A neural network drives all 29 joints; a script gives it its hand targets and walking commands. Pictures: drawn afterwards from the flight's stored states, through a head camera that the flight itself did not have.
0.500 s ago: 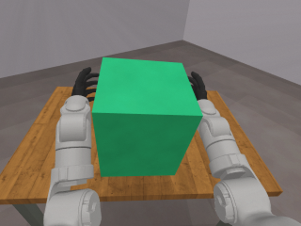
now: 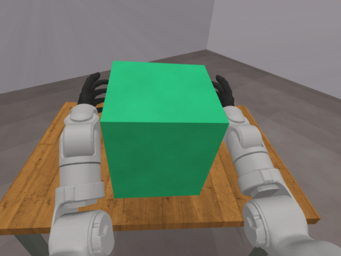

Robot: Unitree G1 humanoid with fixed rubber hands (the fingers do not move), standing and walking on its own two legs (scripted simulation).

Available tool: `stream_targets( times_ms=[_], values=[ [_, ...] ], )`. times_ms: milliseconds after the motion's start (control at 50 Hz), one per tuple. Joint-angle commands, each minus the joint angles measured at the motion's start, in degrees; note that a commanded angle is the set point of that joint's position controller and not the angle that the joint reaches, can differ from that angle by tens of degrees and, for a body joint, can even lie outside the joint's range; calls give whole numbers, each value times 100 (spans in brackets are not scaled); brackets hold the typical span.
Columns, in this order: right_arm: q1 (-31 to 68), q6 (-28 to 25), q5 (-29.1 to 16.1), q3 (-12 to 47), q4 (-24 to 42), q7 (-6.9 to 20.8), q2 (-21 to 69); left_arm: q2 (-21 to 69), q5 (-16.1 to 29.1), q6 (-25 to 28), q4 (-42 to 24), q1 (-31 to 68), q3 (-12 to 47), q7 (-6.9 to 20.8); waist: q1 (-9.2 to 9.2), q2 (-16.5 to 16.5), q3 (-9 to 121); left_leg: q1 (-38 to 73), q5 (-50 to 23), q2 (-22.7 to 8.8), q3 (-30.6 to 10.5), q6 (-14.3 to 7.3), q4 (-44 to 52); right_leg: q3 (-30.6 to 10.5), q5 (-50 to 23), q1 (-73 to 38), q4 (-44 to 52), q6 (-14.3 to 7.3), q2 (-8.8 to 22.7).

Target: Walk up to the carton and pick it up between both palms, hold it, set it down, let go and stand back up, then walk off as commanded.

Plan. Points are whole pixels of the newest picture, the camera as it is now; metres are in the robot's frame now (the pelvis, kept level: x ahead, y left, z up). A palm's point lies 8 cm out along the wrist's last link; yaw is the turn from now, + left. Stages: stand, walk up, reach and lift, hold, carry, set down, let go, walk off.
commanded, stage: hold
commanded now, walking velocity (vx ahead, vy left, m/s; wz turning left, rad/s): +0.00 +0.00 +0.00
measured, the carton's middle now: (159, 132) +0.36 +0.00 +0.17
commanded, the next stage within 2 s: none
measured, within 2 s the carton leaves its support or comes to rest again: neither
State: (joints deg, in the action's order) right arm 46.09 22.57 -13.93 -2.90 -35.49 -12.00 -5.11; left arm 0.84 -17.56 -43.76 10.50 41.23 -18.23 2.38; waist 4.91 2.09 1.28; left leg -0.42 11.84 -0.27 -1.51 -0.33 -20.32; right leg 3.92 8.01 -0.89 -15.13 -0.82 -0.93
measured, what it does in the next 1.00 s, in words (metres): stands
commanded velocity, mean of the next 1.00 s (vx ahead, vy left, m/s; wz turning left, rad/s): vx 0.00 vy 0.00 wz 0.00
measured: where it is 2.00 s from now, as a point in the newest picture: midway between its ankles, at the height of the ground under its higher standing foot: outside the picture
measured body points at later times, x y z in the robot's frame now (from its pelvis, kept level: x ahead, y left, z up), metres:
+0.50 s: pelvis +0.00 +0.00 +0.00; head -0.08 +0.02 +0.44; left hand +0.37 +0.15 +0.25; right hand +0.38 -0.15 +0.25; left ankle +0.00 +0.11 -0.75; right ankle +0.01 -0.11 -0.75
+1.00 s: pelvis +0.00 +0.00 +0.00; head -0.08 +0.02 +0.44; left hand +0.38 +0.15 +0.25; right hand +0.38 -0.16 +0.25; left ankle +0.00 +0.11 -0.75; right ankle +0.01 -0.11 -0.75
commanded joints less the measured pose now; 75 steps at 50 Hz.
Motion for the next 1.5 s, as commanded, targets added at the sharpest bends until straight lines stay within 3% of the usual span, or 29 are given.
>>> stream_targets(
  times_ms=[0,60,120,140,240,300,340,440,500,520,560,580,640,700,740,900,960,1000,1080,1140,1160,1180,1220,1320,1380,1420,1480],
  values=[
    [4515,-239,-557,2046,1839,474,3427,3138,760,206,-281,3543,2590,580,44,-363,1842,-5,-1521,172,30,111,237,-24,-1136,-793,-51,274,-293],
    [4405,-116,-588,2025,1589,468,3415,3069,600,107,-165,3436,2406,597,-16,-298,1528,-142,-1235,188,53,56,334,-44,-979,-781,-17,282,-271],
    [4441,-49,-583,1963,1613,453,3377,3073,647,50,-172,3484,2411,665,74,-296,1528,-210,-1051,194,76,68,360,-49,-931,-803,-8,292,-254],
    [4558,-59,-701,2081,1823,458,3475,3105,707,58,-330,3568,2469,653,2,-321,1748,-160,-1229,212,67,51,301,-74,-1063,-854,-36,307,-253],
    [4616,24,-788,2166,1928,409,3540,3103,791,53,-418,3682,2548,636,9,-317,1875,-114,-1374,245,50,58,243,-107,-1266,-866,-58,328,-261],
    [4588,122,-788,2106,1739,411,3476,3031,614,-27,-250,3607,2402,684,-27,-348,1574,-238,-1124,218,62,61,310,-97,-969,-795,-23,295,-265],
    [4723,118,-808,2153,1884,415,3567,3064,756,4,-352,3746,2495,681,-19,-248,1781,-263,-1052,216,30,12,322,-124,-979,-813,-32,297,-275],
    [4763,190,-747,1955,1515,439,3591,3034,661,13,-33,3842,2279,684,-57,-265,1553,-354,-691,230,90,0,399,-147,-661,-642,33,299,-223],
    [4719,207,-776,2048,1647,389,3595,3028,767,17,-46,3825,2366,716,-8,-234,1795,-305,-936,235,45,-8,324,-176,-1021,-776,-20,312,-240],
    [4736,252,-806,2059,1570,386,3651,2978,726,19,5,3830,2280,719,-71,-202,1736,-359,-960,258,61,-15,295,-199,-1040,-802,-26,328,-230],
    [4763,258,-895,2040,1580,390,3623,3051,730,19,-145,3945,2357,733,-41,-358,1777,-316,-1089,233,69,59,287,-175,-1028,-774,-44,304,-253],
    [4801,235,-858,1985,1611,393,3548,3158,796,30,-174,3991,2476,716,50,-454,1873,-284,-1117,203,26,94,299,-166,-991,-755,-49,275,-268],
    [4670,257,-869,1994,1615,393,3532,3166,801,2,-170,3891,2482,695,98,-401,1821,-236,-1179,194,25,142,288,-135,-1027,-796,-51,278,-282],
    [4683,304,-923,2039,1627,375,3551,3081,716,-7,-116,3815,2391,696,31,-393,1697,-294,-1231,226,13,113,255,-166,-1096,-800,-51,297,-277],
    [4573,310,-998,2099,1690,377,3577,3167,844,10,-457,3937,2529,704,65,-483,1920,-169,-1540,204,6,181,215,-169,-1256,-870,-97,272,-308],
    [4770,316,-1017,2162,1786,409,3629,3093,815,-17,-281,3902,2387,657,-89,-272,1762,-266,-1301,202,17,80,273,-151,-1020,-768,-60,303,-314],
    [4688,331,-1012,2054,1652,403,3564,3146,895,2,-368,4029,2554,646,24,-445,1871,-236,-1300,187,10,169,243,-194,-1069,-728,-60,268,-303],
    [4761,303,-993,2117,1848,398,3604,3140,929,14,-354,3939,2568,619,17,-352,2002,-161,-1307,203,-2,113,224,-165,-1130,-750,-61,311,-299],
    [4760,374,-945,2017,1567,397,3583,3040,767,-21,-86,3892,2295,689,-40,-284,1626,-365,-936,218,38,53,334,-194,-859,-675,0,293,-256],
    [4764,349,-990,2098,1700,374,3672,3089,881,16,-258,4044,2467,650,21,-324,1868,-248,-1193,232,21,94,248,-162,-1118,-745,-71,328,-283],
    [4777,352,-1047,2149,1791,367,3646,3090,861,17,-259,3935,2469,644,-34,-328,1987,-216,-1329,240,25,108,210,-184,-1211,-796,-68,325,-299],
    [4656,363,-1001,2122,1742,342,3632,3076,915,28,-260,3892,2515,659,64,-331,1935,-188,-1301,245,18,106,218,-187,-1268,-763,-54,346,-285],
    [4643,394,-982,2044,1645,356,3596,3085,873,17,-315,3999,2524,679,56,-423,1836,-290,-1170,232,-3,146,260,-185,-1088,-736,-63,313,-268],
    [4795,370,-1001,2114,1814,338,3613,3026,831,-15,-208,3901,2390,704,-24,-290,1898,-277,-1225,245,1,68,241,-169,-1209,-782,-62,351,-262],
    [4704,375,-1006,2048,1657,360,3566,3100,916,7,-277,4044,2499,690,63,-459,1845,-240,-1270,214,-1,154,241,-175,-1127,-703,-66,304,-287],
    [4784,406,-989,2087,1637,375,3644,3016,786,-9,-93,3842,2306,686,-87,-218,1713,-325,-1126,212,7,52,314,-178,-927,-710,-14,313,-283],
    [4727,415,-994,1967,1477,395,3532,3200,870,-8,-94,4024,2468,679,63,-482,1728,-322,-1177,167,-17,180,293,-180,-881,-633,-51,259,-299]
  ],
)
